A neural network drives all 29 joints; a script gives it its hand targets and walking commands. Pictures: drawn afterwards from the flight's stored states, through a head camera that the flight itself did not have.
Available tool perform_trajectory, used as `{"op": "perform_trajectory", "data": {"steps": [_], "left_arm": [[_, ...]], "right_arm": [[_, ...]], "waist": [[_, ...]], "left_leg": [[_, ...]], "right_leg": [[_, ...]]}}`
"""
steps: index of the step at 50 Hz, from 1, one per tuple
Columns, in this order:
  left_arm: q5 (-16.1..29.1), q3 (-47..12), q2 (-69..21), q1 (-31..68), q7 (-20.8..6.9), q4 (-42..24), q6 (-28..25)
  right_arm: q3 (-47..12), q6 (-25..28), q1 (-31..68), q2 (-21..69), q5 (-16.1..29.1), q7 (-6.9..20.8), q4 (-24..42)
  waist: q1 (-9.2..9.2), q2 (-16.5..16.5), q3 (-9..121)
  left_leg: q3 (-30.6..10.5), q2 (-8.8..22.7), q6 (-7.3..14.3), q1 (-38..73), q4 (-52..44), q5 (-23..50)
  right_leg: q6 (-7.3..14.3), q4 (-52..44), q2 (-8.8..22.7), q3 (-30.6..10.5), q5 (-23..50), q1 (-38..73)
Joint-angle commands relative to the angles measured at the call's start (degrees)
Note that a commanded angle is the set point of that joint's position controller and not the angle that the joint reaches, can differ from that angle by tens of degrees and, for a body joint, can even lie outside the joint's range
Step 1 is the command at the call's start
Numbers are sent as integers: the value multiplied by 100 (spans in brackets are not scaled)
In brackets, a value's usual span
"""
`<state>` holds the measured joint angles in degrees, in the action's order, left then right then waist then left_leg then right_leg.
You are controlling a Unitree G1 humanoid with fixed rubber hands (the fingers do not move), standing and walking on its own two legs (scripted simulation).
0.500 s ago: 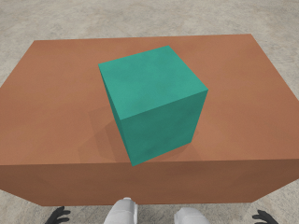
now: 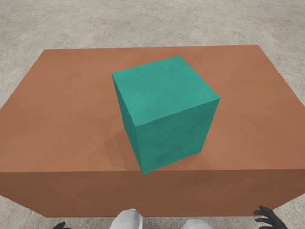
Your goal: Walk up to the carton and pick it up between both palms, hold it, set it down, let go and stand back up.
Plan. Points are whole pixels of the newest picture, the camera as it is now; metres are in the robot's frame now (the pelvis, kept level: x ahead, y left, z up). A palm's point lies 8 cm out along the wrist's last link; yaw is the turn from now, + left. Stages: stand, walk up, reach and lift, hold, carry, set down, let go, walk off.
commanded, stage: walk up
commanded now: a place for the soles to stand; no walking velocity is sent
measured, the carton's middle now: (160, 116) +0.40 +0.00 +0.04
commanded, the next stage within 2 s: stand in 0.46 s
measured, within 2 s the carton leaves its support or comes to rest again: neither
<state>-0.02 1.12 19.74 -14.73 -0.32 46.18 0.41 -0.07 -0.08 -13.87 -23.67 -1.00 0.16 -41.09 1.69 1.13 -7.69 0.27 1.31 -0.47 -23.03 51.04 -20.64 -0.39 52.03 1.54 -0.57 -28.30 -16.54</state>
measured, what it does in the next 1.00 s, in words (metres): stands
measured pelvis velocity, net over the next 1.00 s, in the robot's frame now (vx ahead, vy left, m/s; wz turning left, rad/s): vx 0.02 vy -0.01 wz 0.00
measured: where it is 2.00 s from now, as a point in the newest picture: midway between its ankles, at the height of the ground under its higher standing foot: outside the picture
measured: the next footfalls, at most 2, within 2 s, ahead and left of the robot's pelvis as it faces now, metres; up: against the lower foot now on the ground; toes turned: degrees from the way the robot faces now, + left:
none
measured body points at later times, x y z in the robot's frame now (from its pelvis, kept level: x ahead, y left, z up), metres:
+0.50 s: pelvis +0.00 +0.00 +0.01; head +0.00 +0.00 +0.46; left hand +0.07 +0.30 -0.11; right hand +0.12 -0.30 -0.10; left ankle +0.08 +0.12 -0.69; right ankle +0.01 -0.14 -0.69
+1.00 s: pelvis +0.02 -0.01 +0.02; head +0.02 +0.00 +0.47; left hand +0.20 +0.26 -0.05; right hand +0.17 -0.27 -0.07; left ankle +0.08 +0.12 -0.69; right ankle +0.01 -0.14 -0.69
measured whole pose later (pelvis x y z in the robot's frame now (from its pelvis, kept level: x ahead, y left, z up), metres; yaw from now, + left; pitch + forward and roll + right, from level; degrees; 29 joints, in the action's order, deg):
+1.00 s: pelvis +0.02 -0.01 +0.02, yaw +0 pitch -7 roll +0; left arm 0.0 0.8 17.7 -8.9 4.9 22.4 18.3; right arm 0.0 15.7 -6.9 -18.4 -3.5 7.9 -52.5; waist 0.7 -1.9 -6.6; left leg 0.3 1.3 -0.8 -17.9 42.8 -18.1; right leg -0.6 44.1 1.5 -0.4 -25.5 -11.8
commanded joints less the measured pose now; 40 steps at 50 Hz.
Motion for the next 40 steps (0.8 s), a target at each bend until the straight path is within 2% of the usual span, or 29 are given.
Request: {"op": "perform_trajectory", "data": {"steps": [1,2,3,4,5,8,9,10,12,14,15,17,18,19,20,21,23,24,25,26,27,28,31,32,34,36,37,38,40], "left_arm": [[37,431,1693,821,98,-424,-208],[20,437,1626,840,96,-427,-234],[7,431,1806,694,103,-360,-231],[1,444,1753,772,122,-307,-243],[-18,425,1768,857,122,-289,-258],[40,383,1617,942,122,-286,-203],[38,385,1557,904,131,-298,-188],[51,384,1585,733,136,-254,-171],[23,414,1630,850,115,-234,-156],[3,380,1534,907,97,-178,-148],[-14,437,1635,828,105,-210,-164],[-21,391,1657,885,95,-136,-188],[-57,435,1711,854,90,-159,-213],[-79,472,1886,1096,86,-256,-212],[-36,485,1857,996,90,-217,-211],[-26,475,1880,1053,53,-119,-228],[-7,411,1608,1002,60,-133,-238],[12,420,1565,777,66,2,-240],[-325,350,602,2563,170,-1670,832],[-284,413,602,2284,236,-1918,1267],[-327,284,577,2158,255,-2308,1503],[-358,212,649,2243,209,-2440,1660],[-396,107,652,1979,176,-2916,1872],[-441,178,555,1942,158,-2934,1923],[-354,141,491,1633,260,-3050,1975],[-360,167,355,1454,360,-3213,2001],[-368,215,294,1268,432,-3199,1993],[-307,174,151,1040,444,-3192,1997],[-243,287,142,879,503,-3069,1891]], "right_arm": [[445,197,651,-1277,224,-59,9],[390,167,719,-1257,228,-72,47],[424,151,753,-1210,265,-64,63],[431,137,745,-1133,262,-69,96],[405,132,594,-1089,273,-54,16],[404,130,559,-1221,253,-65,-111],[380,111,619,-1200,266,-80,-137],[377,111,663,-1269,246,-66,-102],[365,89,850,-1203,242,-48,-117],[406,82,848,-1310,209,-39,-112],[426,70,897,-1299,245,-26,-166],[432,59,815,-1257,239,-12,-174],[469,47,903,-1258,247,-10,-164],[454,24,841,-1200,254,8,-175],[507,64,780,-1167,244,17,-178],[520,93,575,-1317,249,16,-267],[461,158,693,-1324,194,-2,-299],[472,169,762,-1351,189,2,-304],[1085,1227,2243,-272,-1046,131,-972],[1105,1495,1856,-629,-802,208,-1168],[1058,1596,1570,-821,-607,217,-1224],[1178,1631,1396,-797,-554,232,-1246],[1268,1779,1317,-653,-535,174,-856],[1285,1790,1189,-774,-515,153,-807],[1282,1691,1338,-722,-416,259,-477],[1257,1691,1262,-882,-278,342,-402],[1088,1682,1206,-795,-150,397,-393],[1204,1685,935,-800,-171,410,-285],[1090,1683,1048,-775,-14,480,-53]], "waist": [[-127,20,402],[-35,-92,300],[-136,-202,592],[-181,-57,594],[-225,-283,792],[-268,-116,653],[-184,-122,540],[-120,286,594],[-107,-223,351],[-138,50,193],[-96,-58,168],[-142,-400,-51],[-152,-336,-119],[-274,-491,-267],[-285,-313,-131],[-342,-96,180],[-226,-39,98],[-155,-94,389],[-550,-492,444],[-515,-698,314],[-669,-758,386],[-611,-858,561],[-623,-866,635],[-509,-855,629],[-387,-457,768],[-430,-137,915],[-310,1,932],[-451,-196,1205],[-321,-43,1188]], "left_leg": [[-1266,708,574,470,-1945,584],[-1154,647,508,254,-1886,851],[-927,563,455,569,-1615,1135],[-887,453,407,721,-1547,1357],[-851,458,430,877,-1541,1240],[-1073,657,529,1026,-1733,1546],[-1082,642,518,963,-1829,1333],[-1229,749,579,730,-1935,1211],[-1355,728,580,448,-2041,526],[-1357,700,505,285,-2261,-210],[-1270,672,466,159,-2335,-802],[-1135,479,395,311,-2139,-770],[-833,377,329,378,-1887,-613],[-778,270,319,502,-1784,-516],[-851,255,389,905,-1808,-500],[-1042,396,426,1006,-2187,-433],[-1433,733,528,629,-2459,-113],[-1467,789,596,609,-2403,-7],[348,182,-122,868,-1261,-391],[280,-44,-116,1716,-605,-307],[230,-78,-75,3072,-322,-21],[156,-125,-65,3637,-10,265],[79,-110,-4,3456,-397,125],[-69,-122,1,3503,-556,102],[-160,-40,-86,3264,-1124,120],[-126,-9,-194,3106,-1421,306],[-141,-10,-231,3082,-1501,404],[-142,58,-248,3219,-1597,741],[-125,-5,-233,2725,-1799,1087]], "right_leg": [[365,-2244,472,-786,513,-204],[396,-2336,570,-841,692,-40],[407,-2545,669,-1004,834,-72],[465,-2468,713,-1067,935,-203],[495,-2513,817,-1134,928,-174],[412,-2325,639,-872,959,-361],[386,-2335,602,-800,936,-319],[348,-2194,515,-695,758,-106],[366,-2417,481,-756,305,-230],[405,-2602,462,-737,-149,-329],[452,-2718,513,-859,-498,-304],[529,-3065,677,-1199,-911,-658],[596,-3297,860,-1441,-1080,-771],[631,-3376,984,-1528,-1350,-1141],[662,-3369,981,-1582,-1363,-1311],[516,-3127,756,-1145,-1062,-1047],[366,-2619,443,-620,93,-433],[337,-2584,417,-636,247,-150],[696,-1696,198,175,-193,-1666],[1023,-1554,426,202,-484,-2655],[1155,-1722,588,213,-628,-3817],[1176,-1666,654,219,-378,-4452],[959,-1986,350,361,-175,-3611],[952,-2017,350,403,-91,-3390],[816,-2266,173,449,272,-2670],[762,-2399,60,524,541,-2235],[758,-2536,51,545,616,-2154],[747,-2518,-56,528,965,-1896],[617,-2641,-114,507,1411,-1433]]}}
